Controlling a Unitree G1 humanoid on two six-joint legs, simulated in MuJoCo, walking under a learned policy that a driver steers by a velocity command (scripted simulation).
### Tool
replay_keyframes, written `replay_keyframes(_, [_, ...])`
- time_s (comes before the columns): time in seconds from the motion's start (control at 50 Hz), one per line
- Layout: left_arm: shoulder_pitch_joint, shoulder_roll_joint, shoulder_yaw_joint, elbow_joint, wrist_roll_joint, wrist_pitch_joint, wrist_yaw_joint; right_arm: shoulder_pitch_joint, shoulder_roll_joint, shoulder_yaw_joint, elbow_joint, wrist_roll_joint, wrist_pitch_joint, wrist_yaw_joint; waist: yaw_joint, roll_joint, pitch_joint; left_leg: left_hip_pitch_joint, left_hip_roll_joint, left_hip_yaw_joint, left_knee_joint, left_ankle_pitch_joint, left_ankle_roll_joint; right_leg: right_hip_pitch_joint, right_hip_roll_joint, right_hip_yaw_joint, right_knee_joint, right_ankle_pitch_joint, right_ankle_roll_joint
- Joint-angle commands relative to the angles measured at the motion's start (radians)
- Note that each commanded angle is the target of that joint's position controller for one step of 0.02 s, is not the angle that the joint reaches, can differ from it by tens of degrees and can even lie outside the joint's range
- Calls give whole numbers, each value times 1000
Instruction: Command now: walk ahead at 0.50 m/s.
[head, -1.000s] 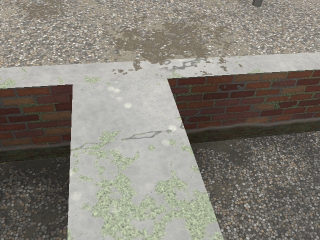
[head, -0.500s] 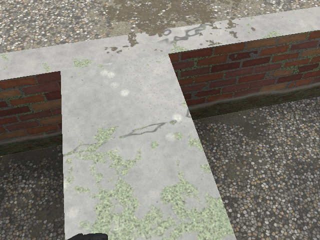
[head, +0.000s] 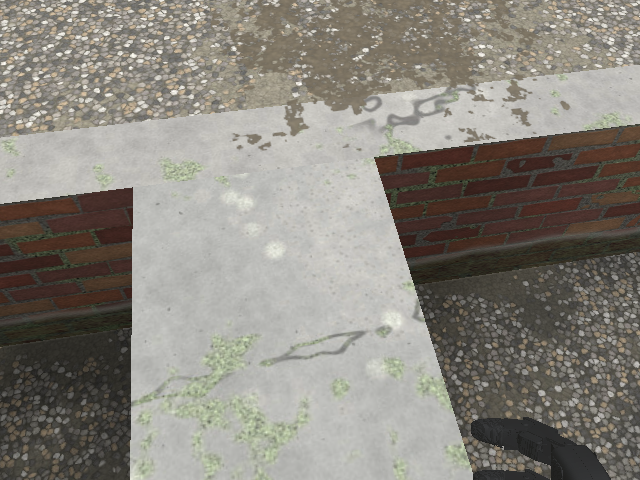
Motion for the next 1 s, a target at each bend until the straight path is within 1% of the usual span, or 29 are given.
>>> replay_keyframes(0.02, [16,161,52,-153,-72,-9,-16,474,-229,-83,50,58,-8,7,-176,322,-486,1074,365,-865,-365,-247,104,-812,83,44,715,-145,-32])
replay_keyframes(0.04, [7,185,66,-144,-71,0,-5,366,-192,-77,37,30,-12,-1,-133,256,-404,1018,362,-830,-371,-150,88,-915,27,53,860,-39,-12])
replay_keyframes(0.06, [-54,166,57,-149,-52,6,3,328,-187,-79,16,9,-27,-12,-137,122,-348,893,350,-728,-339,-1,88,-889,-16,46,933,49,12])
replay_keyframes(0.08, [-114,115,40,-140,-26,10,16,274,-154,-76,27,4,-41,-30,-99,-1,-267,680,314,-583,-298,27,71,-834,-74,50,917,127,25])
replay_keyframes(0.1, [-138,40,17,-149,-17,7,21,243,-127,-72,40,21,-46,-55,-56,-80,-194,441,261,-493,-289,34,49,-728,-99,71,860,178,34])
replay_keyframes(0.12, [-152,12,10,-171,-10,6,19,218,-110,-66,48,31,-43,-77,-19,-85,-164,291,224,-422,-305,25,36,-648,-103,80,813,188,30])
replay_keyframes(0.14, [-168,9,11,-198,3,8,19,209,-106,-59,55,23,-38,-88,7,-55,-163,229,197,-378,-317,18,35,-619,-102,79,777,177,22])
replay_keyframes(0.18, [-239,10,9,-245,25,9,10,233,-127,-60,67,1,-30,-92,-3,-13,-155,254,167,-320,-336,46,44,-697,-92,32,758,215,17])
replay_keyframes(0.28, [-444,19,-4,-317,-1,12,-21,424,-127,-58,137,-17,-23,-66,-104,32,-81,409,130,-290,-342,164,-23,-914,-95,-28,630,348,33])
replay_keyframes(0.4, [-629,-1,-22,-364,-18,15,-56,475,-117,-44,132,-45,-24,-64,-154,36,-17,498,102,-250,-353,373,-34,-812,-21,-61,298,451,6])
replay_keyframes(0.44, [-646,-17,-29,-378,-22,11,-57,494,-122,-44,135,-62,-27,-66,-151,46,-4,520,98,-216,-337,489,-45,-702,28,-79,185,434,-23])
replay_keyframes(0.48, [-591,5,-19,-357,3,16,-61,454,-141,-49,122,-59,-28,-67,-113,47,12,507,97,-167,-286,676,-53,-551,60,-64,86,377,-74])
replay_keyframes(0.5, [-518,34,-7,-327,14,14,-57,406,-170,-61,99,-47,-32,-67,-77,43,-11,481,105,-156,-222,799,-51,-432,70,-37,56,329,-104])
replay_keyframes(0.52, [-331,80,16,-266,18,18,-56,333,-190,-67,65,-47,-34,-67,12,35,-79,453,104,-140,-96,848,-54,-269,46,10,-16,349,-134])
replay_keyframes(0.54, [-123,126,40,-212,7,14,-55,275,-192,-63,32,-54,-30,-65,122,-10,-192,312,66,-106,116,627,-69,10,-5,57,-90,368,-140])
replay_keyframes(0.56, [4,233,66,-182,-41,12,-44,282,-143,-50,7,-32,-22,-60,120,-204,-357,97,-57,-26,466,-237,-49,318,-241,362,-146,230,-103])
replay_keyframes(0.58, [-75,163,48,-240,-110,4,-68,372,-254,-90,12,34,-23,-44,67,-278,-368,-325,-140,-136,727,-504,-17,511,-371,884,-355,207,-205])
replay_keyframes(0.6, [-155,149,53,-267,-106,3,-54,412,-303,-101,25,37,-18,-57,42,-252,-328,-452,-76,-157,886,-398,-42,489,-390,885,-386,344,-194])
replay_keyframes(0.62, [-182,126,47,-278,-85,-10,-41,396,-265,-92,33,8,-6,-71,2,-146,-281,-422,-25,-155,930,-299,-67,369,-359,748,-340,545,-167])
replay_keyframes(0.64, [-178,121,52,-255,-66,-31,-34,377,-193,-66,40,-21,5,-80,-24,-32,-243,-360,12,-145,938,-227,-86,219,-341,622,-318,721,-155])
replay_keyframes(0.66, [-198,99,50,-229,-53,-45,-16,360,-114,-35,46,-43,14,-84,-69,41,-191,-262,58,-157,875,-185,-93,11,-291,492,-309,699,-137])
replay_keyframes(0.68, [-222,60,35,-214,-51,-45,-2,333,-76,-22,37,-38,19,-89,-103,48,-142,-152,83,-162,774,-176,-102,-176,-234,393,-343,675,-130])
replay_keyframes(0.7, [-227,37,19,-200,-47,-42,4,317,-56,-12,21,-37,18,-97,-129,23,-112,-88,86,-153,686,-153,-111,-276,-192,337,-372,694,-129])
replay_keyframes(0.74, [-186,58,19,-169,-41,-34,4,287,-33,2,12,-35,8,-96,-126,-33,-117,-78,66,-91,594,-52,-129,-287,-146,254,-416,776,-140])
replay_keyframes(0.78, [-135,105,32,-153,-42,-29,-11,219,-33,12,-6,-10,5,-84,-92,-43,-110,-131,72,-64,509,20,-142,-221,-151,234,-448,736,-135])
replay_keyframes(0.84, [-55,133,38,-137,-39,-27,-23,129,-39,20,-19,3,-1,-59,-45,-70,-77,-180,76,-45,414,86,-136,-132,-153,226,-468,641,-95])
replay_keyframes(0.88, [1,138,35,-120,-35,-25,-25,68,-39,26,-28,5,0,-40,-19,-94,-40,-206,66,-25,356,104,-132,-71,-157,218,-467,659,-84])
replay_keyframes(0.96, [81,121,26,-82,-22,-16,-14,-52,-32,30,-68,-2,6,-1,19,-134,29,-206,36,4,195,39,-124,48,-168,194,-459,672,-128])
replay_keyframes(1.0, [55,137,31,-68,-18,-16,0,-39,-42,26,-80,-11,13,6,-5,-160,51,-120,24,-12,94,-24,-92,45,-177,165,-422,735,-124])
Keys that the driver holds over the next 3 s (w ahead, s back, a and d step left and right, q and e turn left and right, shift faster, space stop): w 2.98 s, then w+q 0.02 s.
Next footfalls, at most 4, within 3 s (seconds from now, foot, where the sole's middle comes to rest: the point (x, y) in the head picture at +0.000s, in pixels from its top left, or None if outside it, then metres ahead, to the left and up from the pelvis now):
0.54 right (349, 444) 0.48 0.00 -0.74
1.10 left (268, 318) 0.76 0.19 -0.74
1.60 right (315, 222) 1.04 0.10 -0.74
2.10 left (257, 142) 1.31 0.28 -0.74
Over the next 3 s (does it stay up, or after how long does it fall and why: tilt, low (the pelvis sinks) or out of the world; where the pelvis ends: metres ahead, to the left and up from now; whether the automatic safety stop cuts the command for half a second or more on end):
stays up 1.60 0.20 0.04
